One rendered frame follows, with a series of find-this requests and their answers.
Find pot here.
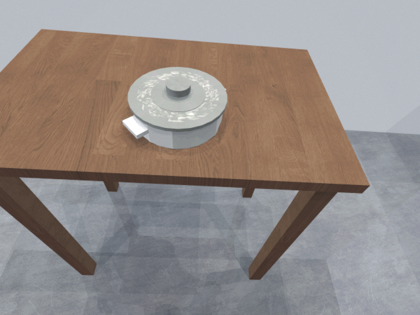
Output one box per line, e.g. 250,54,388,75
122,89,226,149

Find table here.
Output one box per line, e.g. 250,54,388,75
0,29,370,280

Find lid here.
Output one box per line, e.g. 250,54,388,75
128,67,227,132

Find knob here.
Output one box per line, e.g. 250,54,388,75
165,76,191,98

